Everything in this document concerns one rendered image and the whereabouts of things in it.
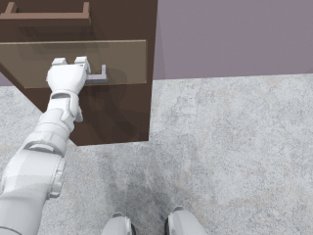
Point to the left robot forearm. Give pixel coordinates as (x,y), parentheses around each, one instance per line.
(52,132)

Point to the robot shin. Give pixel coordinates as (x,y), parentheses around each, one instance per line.
(178,208)
(117,214)

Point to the left robot hand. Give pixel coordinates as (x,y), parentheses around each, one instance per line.
(62,76)

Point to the cabinet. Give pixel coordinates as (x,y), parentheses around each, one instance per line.
(112,113)

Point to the right robot shin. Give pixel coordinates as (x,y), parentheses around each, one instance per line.
(178,208)

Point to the left robot shin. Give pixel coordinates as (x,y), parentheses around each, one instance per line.
(117,214)

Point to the drawer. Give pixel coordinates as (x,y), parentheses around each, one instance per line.
(29,62)

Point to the left robot upper arm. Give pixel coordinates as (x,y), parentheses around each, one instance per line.
(34,178)

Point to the handle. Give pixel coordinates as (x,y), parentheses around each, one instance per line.
(45,19)
(95,78)

